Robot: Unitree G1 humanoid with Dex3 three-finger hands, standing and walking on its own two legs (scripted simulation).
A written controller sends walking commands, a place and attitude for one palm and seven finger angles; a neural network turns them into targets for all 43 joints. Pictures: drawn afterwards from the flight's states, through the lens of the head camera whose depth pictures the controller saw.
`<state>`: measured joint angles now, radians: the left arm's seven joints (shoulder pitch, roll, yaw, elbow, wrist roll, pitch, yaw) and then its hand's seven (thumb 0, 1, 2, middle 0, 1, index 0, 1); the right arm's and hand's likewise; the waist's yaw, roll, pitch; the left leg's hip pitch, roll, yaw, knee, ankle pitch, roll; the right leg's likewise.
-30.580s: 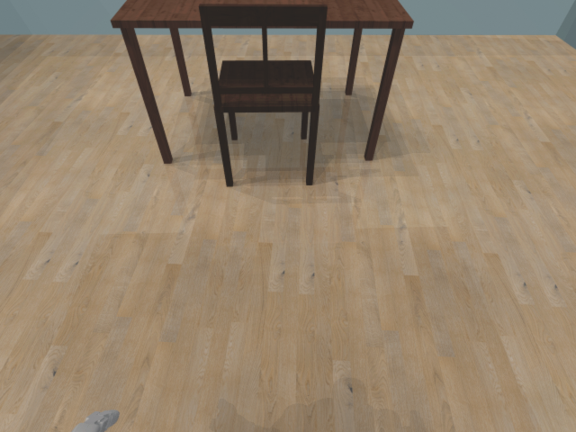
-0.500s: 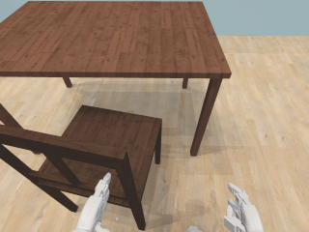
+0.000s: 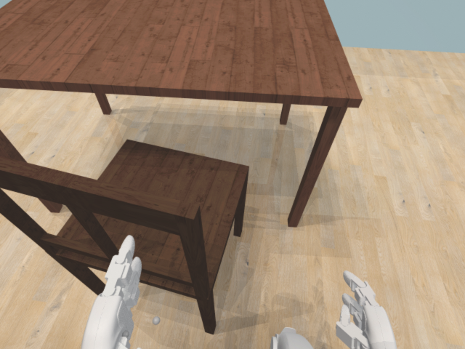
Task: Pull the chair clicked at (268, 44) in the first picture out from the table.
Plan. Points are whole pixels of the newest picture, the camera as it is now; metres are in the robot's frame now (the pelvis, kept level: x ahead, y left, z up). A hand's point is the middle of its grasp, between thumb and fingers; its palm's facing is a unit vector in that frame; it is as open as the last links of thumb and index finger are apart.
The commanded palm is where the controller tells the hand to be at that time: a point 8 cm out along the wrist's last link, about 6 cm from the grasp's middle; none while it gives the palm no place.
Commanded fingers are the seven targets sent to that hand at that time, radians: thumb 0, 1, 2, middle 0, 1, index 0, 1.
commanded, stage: draw the hand back to the body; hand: left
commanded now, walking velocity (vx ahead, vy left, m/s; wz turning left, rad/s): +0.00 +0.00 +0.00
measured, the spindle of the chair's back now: (97, 233) +0.33 +0.29 -0.04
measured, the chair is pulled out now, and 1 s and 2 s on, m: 0.23 0.23 0.23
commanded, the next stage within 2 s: step back with the hand held close in 1.40 s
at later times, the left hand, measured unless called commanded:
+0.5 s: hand (86, 289) +0.18 +0.19 +0.13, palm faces +0.24 -0.91 -0.34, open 16.3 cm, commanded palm +0.14 +0.23 +0.16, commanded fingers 0.00 -0.01 0.46 -0.08 -0.11 -0.08 -0.11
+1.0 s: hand out of the picture +0.21 +0.25 +0.24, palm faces +0.47 -0.77 -0.42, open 9.7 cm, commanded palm +0.17 +0.30 +0.25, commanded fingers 0.00 0.90 0.90 -0.20 -0.30 -0.20 -0.30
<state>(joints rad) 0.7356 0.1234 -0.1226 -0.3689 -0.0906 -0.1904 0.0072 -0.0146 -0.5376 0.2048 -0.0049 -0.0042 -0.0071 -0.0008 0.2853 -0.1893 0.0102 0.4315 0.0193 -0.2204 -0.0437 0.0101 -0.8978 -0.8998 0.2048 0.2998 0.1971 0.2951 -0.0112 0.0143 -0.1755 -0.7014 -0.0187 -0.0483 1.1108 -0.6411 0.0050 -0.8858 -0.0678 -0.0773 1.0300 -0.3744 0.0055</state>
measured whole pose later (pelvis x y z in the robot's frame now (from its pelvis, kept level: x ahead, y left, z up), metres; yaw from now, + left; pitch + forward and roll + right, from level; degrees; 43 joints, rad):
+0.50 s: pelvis +0.01 -0.01 +0.04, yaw +1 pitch +7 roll -1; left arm 0.73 0.27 0.11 -0.47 -0.06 -0.07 0.12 -0.01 -0.32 0.31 -0.03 -0.05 -0.04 -0.04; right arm 0.27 -0.21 -0.01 0.50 0.04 -0.15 -0.12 0.01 -0.90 -0.90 0.20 0.30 0.20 0.29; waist 0.01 0.08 -0.12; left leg -0.42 0.00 -0.07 0.86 -0.55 -0.01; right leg -0.61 -0.05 -0.10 0.81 -0.32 -0.01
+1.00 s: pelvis +0.03 +0.00 +0.07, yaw -1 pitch -3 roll -1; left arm 0.50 0.34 0.33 -0.41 -0.04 -0.13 0.16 0.00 0.55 0.74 -0.16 -0.23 -0.16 -0.23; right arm 0.22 -0.21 0.02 0.64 0.01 -0.20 -0.08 0.01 -0.90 -0.90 0.21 0.30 0.20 0.30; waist 0.06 0.09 0.00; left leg -0.04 0.00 -0.03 0.48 -0.39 0.00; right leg -0.24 -0.04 -0.08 0.49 -0.19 0.01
